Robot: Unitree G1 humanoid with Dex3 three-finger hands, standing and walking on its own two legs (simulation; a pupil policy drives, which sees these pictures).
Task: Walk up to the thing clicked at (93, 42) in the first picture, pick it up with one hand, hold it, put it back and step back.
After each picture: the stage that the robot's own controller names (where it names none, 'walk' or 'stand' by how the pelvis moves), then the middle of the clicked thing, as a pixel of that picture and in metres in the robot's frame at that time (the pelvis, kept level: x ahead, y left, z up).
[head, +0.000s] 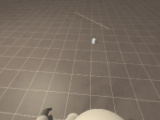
stand; (93, 41) +1.78 -0.07 -0.72
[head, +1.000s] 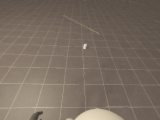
walk; (84, 46) +1.64 +0.04 -0.72
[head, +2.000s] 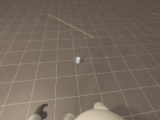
walk; (78, 60) +1.02 +0.15 -0.72
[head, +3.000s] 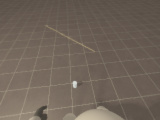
walk; (74, 84) +0.56 +0.19 -0.71
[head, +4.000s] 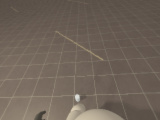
stand; (77, 98) +0.38 +0.21 -0.70
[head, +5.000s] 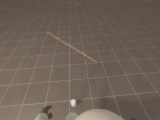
stand; (73, 103) +0.32 +0.20 -0.72
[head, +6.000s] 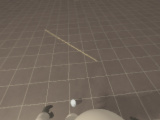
stand; (73, 103) +0.29 +0.20 -0.72
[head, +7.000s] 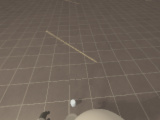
stand; (73, 103) +0.31 +0.19 -0.73
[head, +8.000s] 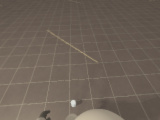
stand; (73, 103) +0.30 +0.18 -0.73
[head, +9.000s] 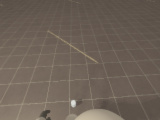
stand; (73, 103) +0.31 +0.18 -0.73
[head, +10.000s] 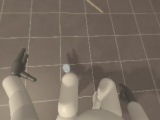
go down; (66, 68) +0.38 +0.21 -0.38
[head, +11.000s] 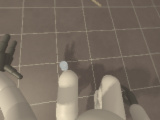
go down; (64, 66) +0.38 +0.23 -0.30
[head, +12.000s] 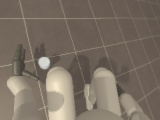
close in; (44, 63) +0.36 +0.26 -0.22
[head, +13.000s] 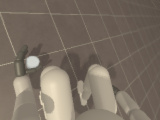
close; (32, 63) +0.36 +0.27 -0.22
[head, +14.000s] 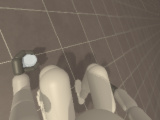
close; (29, 62) +0.37 +0.26 -0.22
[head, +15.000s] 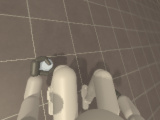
lift; (45, 66) +0.31 +0.26 -0.17
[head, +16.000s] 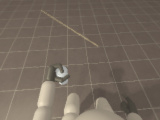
lift; (62, 75) +0.31 +0.19 +0.02
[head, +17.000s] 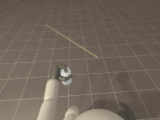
hold; (66, 76) +0.32 +0.17 +0.00
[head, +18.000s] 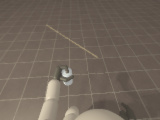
hold; (67, 76) +0.32 +0.17 +0.00
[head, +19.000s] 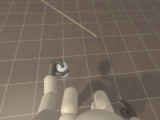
crouch; (62, 69) +0.36 +0.19 -0.06
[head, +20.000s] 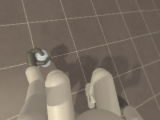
lower; (43, 58) +0.40 +0.26 -0.17
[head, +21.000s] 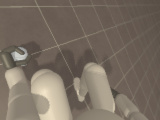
lower; (21, 57) +0.41 +0.28 -0.22
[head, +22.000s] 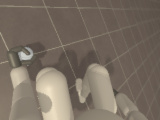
lower; (26, 56) +0.39 +0.28 -0.22
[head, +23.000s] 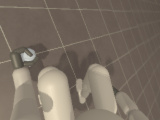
lower; (29, 58) +0.39 +0.28 -0.22
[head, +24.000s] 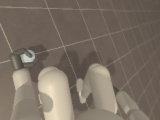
lower; (28, 59) +0.38 +0.28 -0.22
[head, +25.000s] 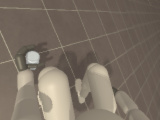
open; (32, 60) +0.38 +0.24 -0.22
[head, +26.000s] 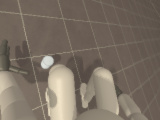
stand; (46, 62) +0.37 +0.23 -0.23
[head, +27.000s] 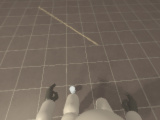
stand; (72, 89) +0.33 +0.17 -0.58
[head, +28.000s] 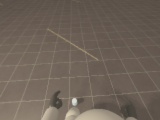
stand; (74, 101) +0.33 +0.16 -0.66
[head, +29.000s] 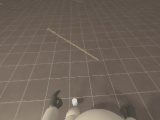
stand; (74, 102) +0.32 +0.16 -0.67
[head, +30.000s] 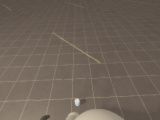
stand; (77, 102) +0.35 +0.15 -0.72
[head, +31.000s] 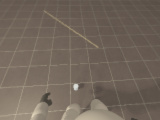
walk; (75, 87) +0.39 +0.12 -0.69
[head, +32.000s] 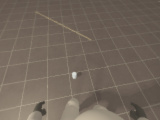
walk; (74, 75) +0.57 +0.20 -0.69
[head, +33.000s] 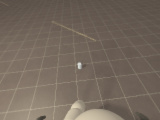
stand; (79, 65) +0.91 +0.28 -0.70
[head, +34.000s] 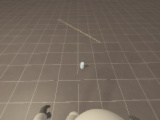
stand; (82, 65) +0.96 +0.15 -0.72
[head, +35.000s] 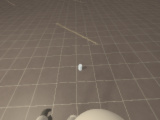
stand; (80, 67) +0.96 +0.18 -0.73
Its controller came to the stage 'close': yes
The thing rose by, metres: 0.71
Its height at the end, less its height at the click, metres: +0.00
